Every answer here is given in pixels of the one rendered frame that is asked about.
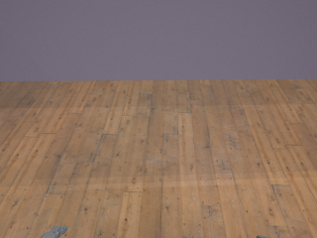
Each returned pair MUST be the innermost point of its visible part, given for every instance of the left robot hand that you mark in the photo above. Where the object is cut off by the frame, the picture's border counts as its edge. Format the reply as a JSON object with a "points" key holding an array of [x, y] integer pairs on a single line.
{"points": [[55, 232]]}

